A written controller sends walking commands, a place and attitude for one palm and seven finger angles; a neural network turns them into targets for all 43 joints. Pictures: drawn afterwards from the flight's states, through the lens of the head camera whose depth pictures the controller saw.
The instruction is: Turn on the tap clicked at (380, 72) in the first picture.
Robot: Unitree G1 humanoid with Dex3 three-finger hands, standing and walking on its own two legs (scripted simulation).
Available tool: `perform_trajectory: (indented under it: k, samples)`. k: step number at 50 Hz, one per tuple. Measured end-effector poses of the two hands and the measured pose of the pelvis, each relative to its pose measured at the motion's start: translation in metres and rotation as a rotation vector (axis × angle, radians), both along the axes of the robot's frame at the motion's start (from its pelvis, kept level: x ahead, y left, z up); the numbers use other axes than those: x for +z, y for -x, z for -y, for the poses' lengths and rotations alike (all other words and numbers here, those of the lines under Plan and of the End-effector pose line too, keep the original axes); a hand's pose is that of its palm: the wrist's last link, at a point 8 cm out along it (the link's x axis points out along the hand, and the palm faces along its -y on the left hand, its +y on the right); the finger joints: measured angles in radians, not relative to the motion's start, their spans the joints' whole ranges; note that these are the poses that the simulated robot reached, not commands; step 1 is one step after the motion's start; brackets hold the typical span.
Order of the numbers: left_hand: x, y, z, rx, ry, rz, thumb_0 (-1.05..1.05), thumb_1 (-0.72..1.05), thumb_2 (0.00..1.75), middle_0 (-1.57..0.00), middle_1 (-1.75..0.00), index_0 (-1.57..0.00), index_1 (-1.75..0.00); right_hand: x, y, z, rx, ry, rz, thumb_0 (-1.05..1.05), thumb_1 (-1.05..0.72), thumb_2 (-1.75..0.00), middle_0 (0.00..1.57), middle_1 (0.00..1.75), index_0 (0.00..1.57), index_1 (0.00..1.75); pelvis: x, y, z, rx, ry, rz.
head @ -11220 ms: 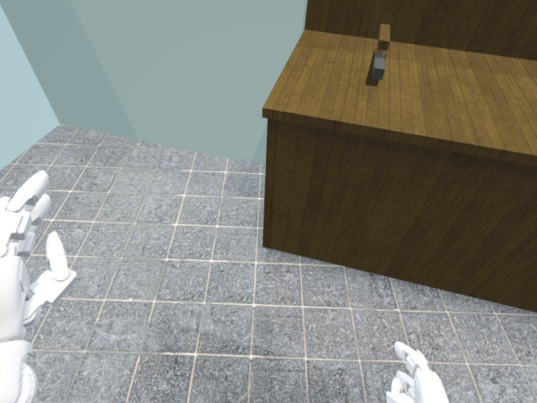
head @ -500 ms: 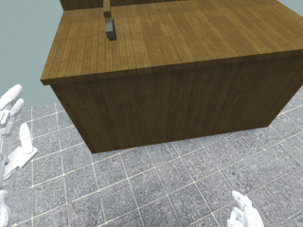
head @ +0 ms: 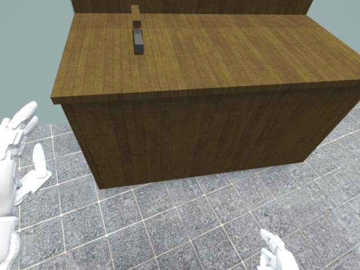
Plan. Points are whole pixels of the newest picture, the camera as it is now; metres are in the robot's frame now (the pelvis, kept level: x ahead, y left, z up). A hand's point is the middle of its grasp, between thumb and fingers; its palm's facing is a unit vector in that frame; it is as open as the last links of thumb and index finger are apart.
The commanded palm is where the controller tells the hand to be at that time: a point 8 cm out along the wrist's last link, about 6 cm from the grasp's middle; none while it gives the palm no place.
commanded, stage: shuffle to correct the standing spot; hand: left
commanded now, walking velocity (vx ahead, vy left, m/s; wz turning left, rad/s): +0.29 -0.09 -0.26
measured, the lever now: (139, 46) +0.76 +0.21 +0.09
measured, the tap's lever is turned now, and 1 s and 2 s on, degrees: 0 0 0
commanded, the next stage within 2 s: come to a stop and stand still in 1.62 s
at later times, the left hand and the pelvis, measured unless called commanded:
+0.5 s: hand (95, 103) +0.36 +0.21 +0.18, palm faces +0.22 -0.87 -0.43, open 7.4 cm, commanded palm +0.30 +0.26 +0.18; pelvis +0.11 +0.00 -0.01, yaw -6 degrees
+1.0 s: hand (111, 68) +0.47 +0.21 +0.19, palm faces +0.27 -0.89 -0.37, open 7.4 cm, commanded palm +0.42 +0.25 +0.18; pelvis +0.22 +0.00 +0.00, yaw -9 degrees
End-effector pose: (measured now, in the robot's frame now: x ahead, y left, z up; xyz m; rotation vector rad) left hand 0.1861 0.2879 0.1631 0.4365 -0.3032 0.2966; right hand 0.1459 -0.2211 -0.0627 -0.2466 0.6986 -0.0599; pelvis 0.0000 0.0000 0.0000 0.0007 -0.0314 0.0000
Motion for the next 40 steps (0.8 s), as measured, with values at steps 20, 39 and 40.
perform_trajectory:
  k: [20,39,40]
  samples:
    - [0.014,-0.114,0.013,-0.131,0.029,0.052,0.02,0.89,0.9,-0.21,-0.3,-0.21,-0.3,0.006,-0.064,-0.014,-0.091,-0.016,-0.027,0.01,-0.9,-0.9,0.2,0.3,0.2,0.3,0.001,-0.076,-0.014,-0.1,0.063,-0.02]
    - [0.022,-0.2,0.021,-0.13,0.059,0.213,0.01,0.88,0.9,-0.21,-0.3,-0.21,-0.3,-0.004,-0.15,0.021,-0.161,0.082,-0.009,0.02,-0.9,-0.9,0.2,0.3,0.2,0.3,-0.021,-0.168,-0.009,-0.151,0.04,-0.006]
    - [0.023,-0.206,0.02,-0.141,0.059,0.221,0.01,0.88,0.9,-0.21,-0.3,-0.21,-0.3,-0.005,-0.155,0.018,-0.172,0.084,0.018,0.02,-0.9,-0.9,0.2,0.3,0.2,0.3,-0.024,-0.173,-0.013,-0.152,0.045,-0.003]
